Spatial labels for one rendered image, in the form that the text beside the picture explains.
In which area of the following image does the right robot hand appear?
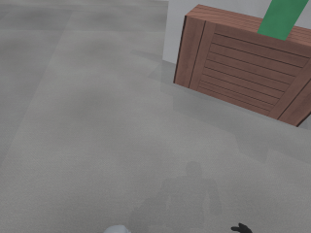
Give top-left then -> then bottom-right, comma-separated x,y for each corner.
230,222 -> 253,233

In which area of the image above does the pedestal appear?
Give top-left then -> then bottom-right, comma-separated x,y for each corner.
173,4 -> 311,127

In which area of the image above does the carton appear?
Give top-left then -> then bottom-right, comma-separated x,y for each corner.
257,0 -> 309,41

